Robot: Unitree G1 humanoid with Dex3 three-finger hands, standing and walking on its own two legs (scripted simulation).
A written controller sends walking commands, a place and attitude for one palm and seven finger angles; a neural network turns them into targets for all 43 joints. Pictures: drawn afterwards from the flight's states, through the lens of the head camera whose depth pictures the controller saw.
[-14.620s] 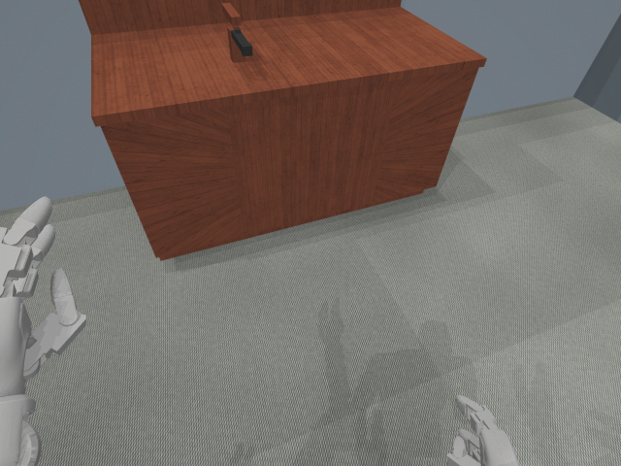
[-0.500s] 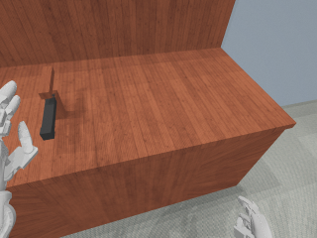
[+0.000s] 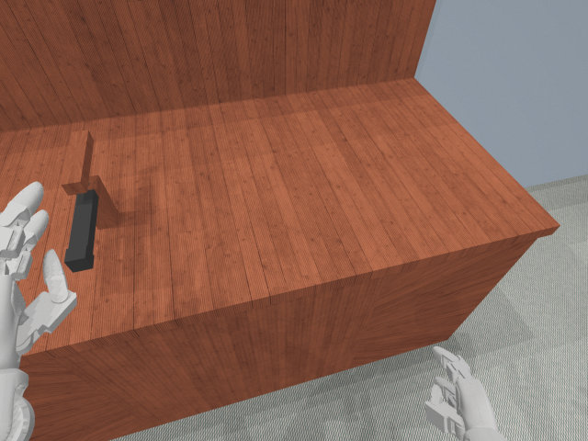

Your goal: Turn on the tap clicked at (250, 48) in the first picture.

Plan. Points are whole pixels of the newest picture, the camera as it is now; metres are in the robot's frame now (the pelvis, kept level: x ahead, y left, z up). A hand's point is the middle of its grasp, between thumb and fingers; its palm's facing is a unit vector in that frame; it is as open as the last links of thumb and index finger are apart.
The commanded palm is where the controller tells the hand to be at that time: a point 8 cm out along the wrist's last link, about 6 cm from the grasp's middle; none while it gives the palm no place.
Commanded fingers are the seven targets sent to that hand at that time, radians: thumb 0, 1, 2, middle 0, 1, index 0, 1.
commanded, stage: come to a stop and stand still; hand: left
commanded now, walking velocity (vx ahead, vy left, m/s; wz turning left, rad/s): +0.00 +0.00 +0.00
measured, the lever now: (79, 258) +0.34 +0.35 +0.03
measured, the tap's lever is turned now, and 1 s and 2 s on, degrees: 0 0 0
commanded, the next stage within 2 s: look again from close up in 0.52 s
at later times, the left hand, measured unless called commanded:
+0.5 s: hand (22, 327) +0.18 +0.27 +0.16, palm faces +0.41 -0.83 -0.37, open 7.5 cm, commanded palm +0.13 +0.31 +0.18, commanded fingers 0.00 0.90 0.90 -0.20 -0.30 -0.20 -0.30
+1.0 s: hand (18, 281) +0.23 +0.31 +0.15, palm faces +0.35 -0.85 -0.40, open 7.5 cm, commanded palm +0.17 +0.34 +0.18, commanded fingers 0.00 0.90 0.90 -0.20 -0.30 -0.20 -0.30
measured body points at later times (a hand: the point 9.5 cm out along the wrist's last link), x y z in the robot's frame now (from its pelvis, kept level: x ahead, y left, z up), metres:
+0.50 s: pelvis -0.03 +0.03 +0.00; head -0.03 +0.03 +0.45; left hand +0.15 +0.31 +0.18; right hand +0.13 -0.19 -0.09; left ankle +0.01 +0.11 -0.74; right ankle +0.02 -0.08 -0.74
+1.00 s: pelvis +0.01 +0.06 +0.00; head +0.04 +0.09 +0.45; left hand +0.21 +0.35 +0.17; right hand +0.19 -0.16 -0.07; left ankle +0.01 +0.11 -0.74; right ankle +0.02 -0.08 -0.74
